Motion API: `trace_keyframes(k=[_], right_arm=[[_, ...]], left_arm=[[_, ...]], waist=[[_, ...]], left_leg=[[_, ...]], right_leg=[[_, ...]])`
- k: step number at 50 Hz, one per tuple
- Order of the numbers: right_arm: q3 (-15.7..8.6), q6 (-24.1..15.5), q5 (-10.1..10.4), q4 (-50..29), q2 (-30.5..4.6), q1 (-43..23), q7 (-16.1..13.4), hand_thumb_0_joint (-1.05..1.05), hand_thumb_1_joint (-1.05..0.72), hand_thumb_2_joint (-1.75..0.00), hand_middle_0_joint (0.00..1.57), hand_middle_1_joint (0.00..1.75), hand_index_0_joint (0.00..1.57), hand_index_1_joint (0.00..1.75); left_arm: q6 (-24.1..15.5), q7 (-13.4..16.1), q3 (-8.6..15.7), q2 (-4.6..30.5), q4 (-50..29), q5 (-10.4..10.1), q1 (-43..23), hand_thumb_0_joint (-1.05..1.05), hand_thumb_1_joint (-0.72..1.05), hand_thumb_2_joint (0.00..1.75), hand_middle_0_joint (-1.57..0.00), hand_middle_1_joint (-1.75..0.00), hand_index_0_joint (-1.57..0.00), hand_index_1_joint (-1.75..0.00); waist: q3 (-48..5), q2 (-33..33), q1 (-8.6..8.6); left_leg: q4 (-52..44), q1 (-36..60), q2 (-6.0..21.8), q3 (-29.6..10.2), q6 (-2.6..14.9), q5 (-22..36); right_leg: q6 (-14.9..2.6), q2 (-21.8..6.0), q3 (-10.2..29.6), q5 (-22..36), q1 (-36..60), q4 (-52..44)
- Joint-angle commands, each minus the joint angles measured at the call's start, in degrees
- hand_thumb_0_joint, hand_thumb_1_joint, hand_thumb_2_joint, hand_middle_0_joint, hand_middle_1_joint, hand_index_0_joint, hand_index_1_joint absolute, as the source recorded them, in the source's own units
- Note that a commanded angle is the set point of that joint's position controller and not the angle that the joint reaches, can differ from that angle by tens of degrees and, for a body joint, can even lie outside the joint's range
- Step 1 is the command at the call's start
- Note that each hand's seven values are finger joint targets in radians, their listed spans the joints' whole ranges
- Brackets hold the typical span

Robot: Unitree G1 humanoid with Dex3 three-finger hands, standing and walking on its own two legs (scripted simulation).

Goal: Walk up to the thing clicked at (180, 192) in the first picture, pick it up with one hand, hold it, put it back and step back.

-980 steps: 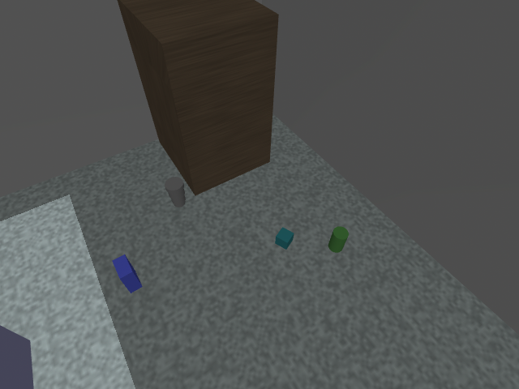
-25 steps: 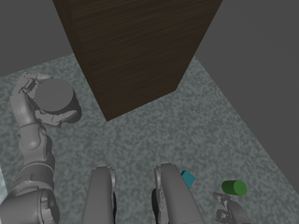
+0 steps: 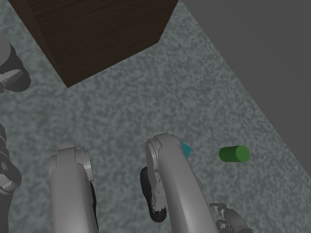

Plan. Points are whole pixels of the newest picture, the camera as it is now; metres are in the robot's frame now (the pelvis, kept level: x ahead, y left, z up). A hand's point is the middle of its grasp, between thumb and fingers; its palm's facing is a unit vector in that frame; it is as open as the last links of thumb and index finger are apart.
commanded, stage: crouch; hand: left
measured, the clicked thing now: (3, 68) +0.51 +0.27 -0.08
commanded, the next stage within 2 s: lower in 0.64 s
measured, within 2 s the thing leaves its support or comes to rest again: neither
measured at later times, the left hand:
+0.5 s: hand out of the picture +0.54 +0.31 -0.13, palm faces +0.42 -0.91 -0.03, open 11.5 cm
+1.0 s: hand (9, 75) +0.54 +0.30 -0.19, palm faces +0.42 -0.91 -0.03, open 11.5 cm
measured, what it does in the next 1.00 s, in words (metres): lowers itself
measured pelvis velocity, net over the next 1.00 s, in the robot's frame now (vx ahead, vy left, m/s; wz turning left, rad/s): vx -0.01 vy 0.01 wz -0.13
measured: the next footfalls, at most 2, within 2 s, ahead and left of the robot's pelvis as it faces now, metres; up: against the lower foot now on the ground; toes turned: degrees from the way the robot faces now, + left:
none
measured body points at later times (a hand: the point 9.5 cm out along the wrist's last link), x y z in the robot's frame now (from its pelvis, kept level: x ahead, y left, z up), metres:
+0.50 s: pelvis +0.00 +0.01 -0.07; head +0.26 +0.09 +0.29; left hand +0.51 +0.35 -0.13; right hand +0.04 -0.27 -0.15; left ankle +0.09 +0.13 -0.35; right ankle +0.10 -0.11 -0.35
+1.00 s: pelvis -0.01 +0.01 -0.08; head +0.27 +0.11 +0.26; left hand +0.52 +0.35 -0.19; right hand +0.05 -0.27 -0.15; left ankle +0.09 +0.13 -0.35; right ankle +0.10 -0.11 -0.35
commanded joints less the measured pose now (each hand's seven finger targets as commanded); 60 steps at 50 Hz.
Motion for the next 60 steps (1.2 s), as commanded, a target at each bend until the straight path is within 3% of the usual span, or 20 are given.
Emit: trace_keyframes(k=[1,3,6,7,10,12,13,15,20,23,27,29,37,39,41,42,46,48,53,60], right_arm=[[-2.64,0.86,-1.03,-1.34,-14.79,10.23,-0.91,0.0,-0.9,-0.91,0.2,0.3,0.2,0.3],[-2.16,1.18,-1.21,-1.61,-15.36,10.07,-0.82,0.0,-0.9,-0.9,0.2,0.3,0.2,0.3],[-1.1,1.8,-1.8,-1.4,-16.28,9.51,-0.81,0.0,-0.9,-0.9,0.2,0.3,0.2,0.3],[-0.83,2.08,-1.97,-1.55,-16.49,9.96,-0.76,0.0,-0.89,-0.9,0.2,0.3,0.2,0.3],[0.03,2.73,-2.36,-1.87,-17.0,9.8,-0.58,0.0,-0.89,-0.9,0.2,0.3,0.2,0.3],[0.65,2.98,-2.67,-2.01,-17.59,9.33,-0.39,0.0,-0.89,-0.9,0.2,0.3,0.2,0.3],[0.9,3.19,-2.84,-2.22,-17.81,9.24,-0.43,0.0,-0.89,-0.9,0.2,0.3,0.2,0.3],[1.3,3.5,-3.04,-2.41,-18.16,8.87,-0.42,0.0,-0.89,-0.9,0.2,0.3,0.2,0.3],[2.61,3.79,-3.75,-3.26,-19.38,8.19,-0.31,0.0,-0.89,-0.9,0.2,0.3,0.2,0.3],[3.41,3.94,-4.11,-4.0,-20.04,7.17,-0.31,0.0,-0.89,-0.9,0.2,0.3,0.2,0.3],[4.23,4.46,-4.49,-4.92,-21.06,6.79,-0.23,0.0,-0.89,-0.9,0.2,0.3,0.2,0.3],[4.64,4.46,-4.55,-5.18,-21.4,6.25,-0.17,0.0,-0.89,-0.9,0.2,0.3,0.2,0.3],[6.39,4.98,-5.11,-6.32,-22.81,4.98,-0.29,0.0,-0.9,-0.9,0.2,0.3,0.2,0.3],[7.01,5.1,-5.23,-6.46,-23.03,4.98,-0.33,0.0,-0.91,-0.9,0.2,0.3,0.2,0.3],[7.99,5.2,-5.33,-7.09,-23.21,3.8,-0.3,0.0,-0.91,-0.9,0.2,0.3,0.2,0.3],[8.48,5.17,-5.42,-7.69,-23.24,3.36,-0.33,0.0,-0.9,-0.9,0.2,0.3,0.2,0.3],[10.13,5.48,-6.16,-8.56,-24.16,1.58,-0.57,0.0,-0.9,-0.9,0.2,0.3,0.2,0.3],[10.91,5.53,-6.55,-8.94,-24.45,0.89,-0.67,0.0,-0.9,-0.9,0.2,0.3,0.2,0.3],[12.49,5.61,-7.48,-9.64,-25.68,-1.01,-1.02,0.0,-0.9,-0.9,0.2,0.3,0.2,0.3],[14.51,6.0,-8.56,-10.38,-27.14,-2.49,-1.5,0.0,-0.9,-0.9,0.2,0.3,0.2,0.3]], left_arm=[[-4.52,-0.37,0.97,19.59,-14.07,-0.48,-24.52,0.0,-0.1,1.17,-1.14,-1.32,-1.18,-1.31],[-3.76,-0.79,0.45,18.28,-11.67,-0.71,-22.95,0.0,-0.1,1.16,-1.16,-1.33,-1.2,-1.32],[-3.36,-0.98,1.84,20.94,-10.91,-0.61,-21.75,0.0,-0.05,1.15,-1.16,-1.32,-1.2,-1.3],[-3.6,-1.06,2.32,22.7,-14.14,-0.71,-24.17,0.0,-0.06,1.16,-1.16,-1.33,-1.21,-1.31],[-3.22,-1.42,3.98,24.69,-13.26,-0.75,-21.79,0.0,-0.06,1.16,-1.18,-1.35,-1.23,-1.32],[-3.15,-1.82,3.52,24.05,-12.81,-0.76,-21.77,0.0,-0.01,1.17,-1.2,-1.36,-1.25,-1.33],[-3.29,-1.78,4.27,25.75,-14.01,-0.75,-22.21,0.0,-0.03,1.16,-1.2,-1.36,-1.25,-1.33],[-3.26,-2.27,3.41,24.95,-13.84,-0.87,-22.1,0.0,0.01,1.18,-1.22,-1.38,-1.27,-1.35],[-3.04,-2.69,4.74,29.01,-15.24,-1.05,-22.73,0.0,0.06,1.18,-1.25,-1.38,-1.29,-1.35],[-2.97,-2.89,3.93,28.88,-14.89,-0.93,-22.41,0.0,0.1,1.2,-1.26,-1.4,-1.31,-1.37],[-2.68,-2.76,5.11,30.72,-14.87,-0.9,-21.06,0.0,0.07,1.21,-1.28,-1.41,-1.33,-1.39],[-2.76,-3.01,4.05,29.76,-14.88,-1.19,-20.99,0.0,0.06,1.2,-1.27,-1.41,-1.32,-1.38],[-2.93,-3.13,4.37,31.9,-14.34,-1.65,-19.61,0.0,0.04,1.18,-1.28,-1.4,-1.32,-1.37],[-3.14,-3.22,4.69,32.56,-13.7,-2.06,-19.48,0.0,-0.03,1.17,-1.28,-1.39,-1.31,-1.38],[-3.35,-2.97,4.01,32.1,-10.18,-2.19,-18.64,0.0,-0.01,1.16,-1.28,-1.38,-1.31,-1.37],[-3.7,-2.87,5.02,32.98,-9.5,-2.54,-17.42,0.0,0.0,1.17,-1.28,-1.38,-1.31,-1.37],[-5.52,-2.5,5.24,36.63,-8.8,-2.28,-17.97,0.0,0.0,1.17,-1.29,-1.4,-1.33,-1.38],[-6.31,-2.42,5.26,37.46,-7.87,-2.36,-18.58,0.0,0.02,1.2,-1.3,-1.41,-1.33,-1.4],[-8.21,-1.63,5.83,40.67,-7.0,-2.27,-18.34,0.0,0.03,1.16,-1.27,-1.37,-1.3,-1.35],[-9.78,-1.52,6.32,42.52,-5.18,-2.74,-15.87,0.0,0.05,1.14,-1.24,-1.32,-1.27,-1.31]], waist=[[-42.33,20.9,0.01],[-40.0,19.72,-0.74],[-36.16,19.82,-0.94],[-37.34,20.31,-1.19],[-36.13,20.23,-1.05],[-34.46,19.92,-1.9],[-34.51,20.75,-1.87],[-33.99,21.06,-2.47],[-33.94,21.31,-3.23],[-31.9,22.6,-3.96],[-31.02,23.45,-4.27],[-30.71,24.34,-4.86],[-27.83,24.28,-6.14],[-27.63,23.25,-6.86],[-24.09,21.97,-7.82],[-24.43,20.33,-7.43],[-23.8,21.91,-7.79],[-22.95,21.88,-8.74],[-21.39,23.56,-9.19],[-21.03,24.77,-10.37]], left_leg=[[-11.69,30.53,0.76,1.96,1.6,11.17],[-10.58,28.18,0.81,1.49,1.64,10.5],[-8.78,25.44,1.0,0.93,1.57,8.9],[-7.87,25.18,1.01,1.01,1.64,9.32],[-6.41,22.36,1.03,0.73,1.63,9.3],[-5.81,21.93,1.28,-0.03,1.5,9.38],[-5.15,21.75,1.36,-0.03,1.48,9.27],[-4.29,21.48,1.51,-0.34,1.43,8.98],[-1.35,19.18,1.73,-0.61,1.64,9.58],[-1.11,19.76,1.91,-1.34,1.43,8.71],[-0.6,20.42,2.11,-1.98,1.16,9.65],[-0.49,21.37,2.25,-2.53,0.98,10.59],[0.98,22.08,2.8,-3.58,0.95,12.93],[1.9,20.88,2.78,-3.61,1.31,12.69],[1.74,17.61,2.82,-4.11,1.38,9.86],[2.11,17.36,2.84,-4.2,1.58,9.91],[2.47,18.38,3.21,-4.78,1.41,9.65],[2.83,18.06,3.39,-5.07,1.42,9.05],[3.16,18.82,3.88,-5.82,1.25,8.53],[4.24,22.93,4.74,-7.48,0.92,13.72]], right_leg=[[-2.05,0.79,-2.16,11.63,18.39,-10.5],[-1.98,0.9,-2.71,11.4,16.94,-9.5],[-1.85,0.95,-3.65,10.36,15.37,-7.82],[-1.79,1.14,-3.7,11.04,16.21,-7.62],[-1.59,1.34,-4.27,11.34,17.24,-6.09],[-1.56,1.36,-5.03,11.39,15.4,-4.94],[-1.6,1.54,-5.12,11.44,15.48,-4.71],[-1.59,1.68,-5.5,11.47,14.99,-3.89],[-1.2,1.94,-5.68,12.9,17.05,-2.73],[-1.37,1.88,-6.7,11.96,14.82,-1.97],[-1.45,2.07,-7.63,12.77,14.86,-1.11],[-1.58,2.04,-8.13,13.49,14.18,-0.23],[-1.39,2.23,-8.92,15.57,14.42,0.31],[-1.07,2.45,-8.86,15.99,15.84,0.0],[-1.11,2.54,-9.39,13.96,15.26,0.22],[-0.94,2.74,-9.46,14.11,16.13,-0.14],[-0.93,2.99,-10.04,13.89,16.61,0.53],[-0.82,3.17,-10.3,13.73,16.85,0.51],[-0.76,3.4,-11.03,13.63,16.72,1.05],[-0.39,3.73,-12.49,17.44,17.92,1.78]])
